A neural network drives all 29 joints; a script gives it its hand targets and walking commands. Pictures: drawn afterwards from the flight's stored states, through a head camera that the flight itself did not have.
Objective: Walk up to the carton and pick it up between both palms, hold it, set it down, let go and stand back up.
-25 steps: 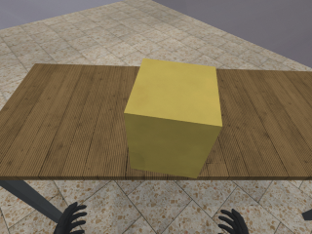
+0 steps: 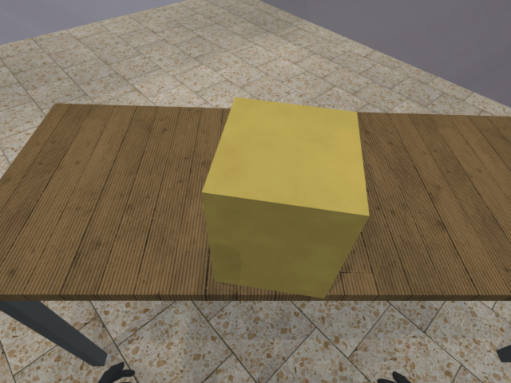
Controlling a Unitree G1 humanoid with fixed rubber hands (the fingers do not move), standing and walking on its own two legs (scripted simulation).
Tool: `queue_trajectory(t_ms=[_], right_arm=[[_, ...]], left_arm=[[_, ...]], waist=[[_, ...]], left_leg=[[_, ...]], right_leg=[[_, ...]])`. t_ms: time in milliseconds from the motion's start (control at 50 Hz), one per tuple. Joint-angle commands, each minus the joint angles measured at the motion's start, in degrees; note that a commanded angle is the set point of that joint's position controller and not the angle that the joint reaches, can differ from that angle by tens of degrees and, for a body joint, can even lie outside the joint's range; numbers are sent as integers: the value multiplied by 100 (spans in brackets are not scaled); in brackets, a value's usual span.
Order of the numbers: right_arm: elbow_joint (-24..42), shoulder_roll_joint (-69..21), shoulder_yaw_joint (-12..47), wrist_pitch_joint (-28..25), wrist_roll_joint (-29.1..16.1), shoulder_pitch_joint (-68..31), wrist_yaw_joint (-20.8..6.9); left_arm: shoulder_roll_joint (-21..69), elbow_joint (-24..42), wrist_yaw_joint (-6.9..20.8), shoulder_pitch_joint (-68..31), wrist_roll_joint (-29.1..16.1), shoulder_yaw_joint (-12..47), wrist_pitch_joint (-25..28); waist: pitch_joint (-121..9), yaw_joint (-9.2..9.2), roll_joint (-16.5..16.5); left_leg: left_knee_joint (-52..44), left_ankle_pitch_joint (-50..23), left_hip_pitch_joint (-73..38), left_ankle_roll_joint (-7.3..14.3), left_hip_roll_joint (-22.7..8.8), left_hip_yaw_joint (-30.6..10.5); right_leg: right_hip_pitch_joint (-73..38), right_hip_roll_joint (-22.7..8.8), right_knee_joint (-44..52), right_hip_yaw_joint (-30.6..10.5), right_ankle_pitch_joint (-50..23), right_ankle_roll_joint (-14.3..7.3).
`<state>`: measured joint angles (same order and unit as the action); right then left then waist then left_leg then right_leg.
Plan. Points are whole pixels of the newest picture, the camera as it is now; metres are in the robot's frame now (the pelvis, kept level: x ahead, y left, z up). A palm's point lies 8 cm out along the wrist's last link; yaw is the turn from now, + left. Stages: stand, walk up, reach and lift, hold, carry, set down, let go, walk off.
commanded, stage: stand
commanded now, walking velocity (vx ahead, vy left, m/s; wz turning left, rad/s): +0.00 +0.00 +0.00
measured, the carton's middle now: (281, 201) +0.39 -0.02 +0.06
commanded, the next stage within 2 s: none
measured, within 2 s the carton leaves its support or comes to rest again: neither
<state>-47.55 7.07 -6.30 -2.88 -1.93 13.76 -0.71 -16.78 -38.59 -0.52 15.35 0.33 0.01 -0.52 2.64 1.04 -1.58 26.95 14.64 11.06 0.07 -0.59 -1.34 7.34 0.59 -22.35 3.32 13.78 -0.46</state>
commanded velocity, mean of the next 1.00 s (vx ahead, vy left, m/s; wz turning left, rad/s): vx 0.00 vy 0.00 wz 0.00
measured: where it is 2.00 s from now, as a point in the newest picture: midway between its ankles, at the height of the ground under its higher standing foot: outside the picture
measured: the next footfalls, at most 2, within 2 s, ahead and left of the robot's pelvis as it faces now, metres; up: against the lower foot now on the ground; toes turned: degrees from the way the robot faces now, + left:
none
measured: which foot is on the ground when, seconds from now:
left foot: down 0.00-1.00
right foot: down 0.00-1.00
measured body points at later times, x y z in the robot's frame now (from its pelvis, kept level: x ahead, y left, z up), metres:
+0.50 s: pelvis +0.00 +0.00 +0.00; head +0.00 +0.02 +0.45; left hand +0.05 +0.27 -0.14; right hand +0.06 -0.26 -0.13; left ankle +0.00 +0.11 -0.74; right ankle -0.02 -0.11 -0.74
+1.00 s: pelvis -0.01 +0.00 +0.00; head -0.01 +0.02 +0.45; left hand +0.03 +0.28 -0.15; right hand +0.04 -0.25 -0.14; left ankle +0.00 +0.11 -0.74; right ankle -0.02 -0.11 -0.74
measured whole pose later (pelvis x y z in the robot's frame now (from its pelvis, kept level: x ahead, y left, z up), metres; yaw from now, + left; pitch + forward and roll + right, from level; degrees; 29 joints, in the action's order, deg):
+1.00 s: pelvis -0.01 +0.00 +0.00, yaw +0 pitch -4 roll -1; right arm -60.2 10.6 -6.3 -1.0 -1.9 13.7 0.0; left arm -17.0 -57.5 -0.3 15.1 0.7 0.0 1.6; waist 2.5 1.0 -0.7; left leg 27.0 14.6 8.3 0.1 -0.5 -1.3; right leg 4.6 0.5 -22.4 3.3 13.7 -0.5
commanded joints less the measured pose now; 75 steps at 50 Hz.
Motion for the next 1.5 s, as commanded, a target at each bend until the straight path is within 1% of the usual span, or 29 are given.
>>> queue_trajectory(t_ms=[0,20,40,60,80,100,140,280,340,400,440,480,500,520,600,760,820,840,940,980,1140,1180,1220,1260,1280,1320,1400,1460,1480], right_arm=[[464,1926,-68,-129,517,-491,46],[337,1957,-101,-123,509,-358,33],[287,2025,-107,-87,518,-488,80],[233,2031,-87,-96,518,-537,52],[184,2076,-92,-70,512,-432,27],[101,2065,-77,-54,505,-390,59],[43,2086,-61,-43,491,-435,67],[-208,2148,-73,-11,485,-485,95],[-287,2193,-43,-7,483,-591,107],[-420,2152,4,19,421,-523,146],[-498,2135,-6,31,459,-563,152],[-443,2178,23,14,393,-584,128],[-439,2105,24,-2,433,-607,122],[-473,2220,-2,-5,476,-608,154],[-605,2158,9,15,411,-494,134],[-693,2189,38,26,358,-542,127],[-808,2177,20,78,397,-438,180],[-809,2201,77,81,417,-522,190],[-939,2224,44,43,380,-404,177],[-873,2204,56,62,397,-552,165],[-968,2171,68,54,389,-633,182],[-982,2105,51,38,346,-503,159],[-945,2278,44,60,396,-611,168],[-1031,2247,95,64,376,-584,185],[-1070,2186,105,48,340,-491,192],[-1037,2114,127,69,389,-612,203],[-988,2241,61,91,336,-538,203],[-1015,2269,39,52,357,-436,198],[-1089,2260,58,16,361,-521,175]], left_arm=[[-1430,127,28,-367,256,-590,390],[-1366,1,41,-378,288,-561,405],[-1300,-75,64,-426,274,-508,416],[-1335,-256,37,-293,243,-520,448],[-1410,-328,34,-394,255,-524,460],[-1386,-401,31,-299,192,-522,468],[-1555,-565,8,-320,265,-528,479],[-1523,-1051,-11,-449,270,-440,475],[-1393,-1028,8,-439,145,-417,469],[-1459,-1118,-9,-648,234,-410,430],[-1428,-1234,-5,-311,138,-371,429],[-1484,-1196,-3,-540,171,-423,423],[-1429,-1256,15,-425,148,-396,410],[-1340,-1299,14,-535,177,-402,409],[-1341,-1338,-39,-446,132,-362,421],[-1498,-1540,-4,-426,121,-333,374],[-1509,-1527,-21,-581,154,-413,400],[-1281,-1570,29,-577,114,-309,417],[-1393,-1711,-10,-442,123,-288,400],[-1379,-1636,4,-511,95,-280,415],[-1440,-1675,-3,-443,100,-366,387],[-1410,-1797,-8,-486,57,-304,375],[-1494,-1725,-42,-643,123,-348,382],[-1347,-1787,-27,-632,89,-281,393],[-1453,-1845,-37,-599,123,-308,379],[-1459,-1852,-7,-539,74,-357,369],[-1506,-1903,-30,-498,82,-345,392],[-1311,-1927,-32,-603,66,-284,347],[-1290,-1936,-52,-613,45,-216,367]], waist=[[-483,-20,787],[-678,-63,614],[-748,-1,897],[-937,-13,665],[-818,-97,925],[-946,3,510],[-881,-46,862],[-497,-61,704],[-646,30,788],[-545,-118,816],[-588,8,1201],[-406,-110,799],[-505,-5,706],[-332,-14,1154],[-302,22,660],[-232,-63,1104],[-290,-55,650],[-140,-28,1046],[-231,-98,795],[-201,-52,1045],[87,2,993],[-120,-60,679],[239,-79,1126],[-8,15,747],[181,-107,905],[83,8,990],[511,-119,1098],[27,-95,690],[206,-94,928]], left_leg=[[-479,-917,184,262,-493,-429],[-362,-1021,62,286,-464,-401],[-372,-1222,-48,301,-514,-420],[-373,-1441,-258,328,-541,-440],[-384,-1423,-165,321,-541,-430],[-417,-1671,-274,325,-554,-472],[-419,-1821,-434,323,-543,-409],[-574,-1357,-242,299,-540,-513],[-530,-1482,-342,305,-574,-427],[-694,-1384,-280,264,-606,-496],[-670,-1528,-272,310,-627,-519],[-754,-1256,-192,267,-597,-529],[-648,-1229,-260,276,-657,-567],[-793,-1071,14,267,-658,-631],[-780,-1232,-207,297,-651,-595],[-852,-1218,-219,209,-574,-587],[-833,-1223,-330,245,-610,-598],[-878,-1233,-265,256,-628,-579],[-995,-1343,-424,244,-691,-692],[-940,-1459,-417,237,-673,-645],[-995,-1179,-144,251,-654,-654],[-975,-1198,-265,230,-666,-646],[-975,-1364,-205,204,-596,-582],[-940,-1272,-175,217,-656,-618],[-1049,-1188,-207,205,-646,-607],[-990,-989,-180,242,-717,-643],[-1156,-739,-20,230,-715,-700],[-1018,-1214,-250,193,-641,-566],[-1118,-1161,-175,161,-694,-722]], right_leg=[[-106,-743,72,-825,-991,-130],[-120,-792,71,-799,-1084,-188],[-79,-816,57,-785,-1228,-207],[-153,-828,-29,-800,-1429,-170],[-190,-807,112,-799,-1479,-168],[-321,-805,45,-706,-1498,-164],[-178,-836,35,-742,-1666,-150],[-149,-808,292,-811,-1238,-176],[-163,-858,267,-774,-1237,-176],[-196,-775,314,-810,-1129,-174],[-363,-828,381,-832,-1226,-184],[-190,-835,364,-817,-1274,-199],[-226,-822,372,-775,-1105,-235],[-265,-760,375,-793,-1002,-201],[-221,-845,415,-808,-1126,-192],[-308,-844,539,-790,-1062,-214],[-169,-860,455,-875,-878,-264],[-84,-810,536,-868,-878,-207],[-91,-893,454,-802,-939,-243],[-113,-849,421,-806,-1009,-191],[-143,-802,559,-858,-851,-240],[-184,-895,584,-857,-957,-203],[-89,-871,615,-858,-1078,-167],[-221,-817,600,-795,-964,-161],[-41,-843,615,-809,-807,-152],[-65,-860,576,-885,-688,-198],[118,-880,711,-873,-581,-183],[-164,-855,655,-778,-920,-156],[-118,-856,617,-819,-982,-194]])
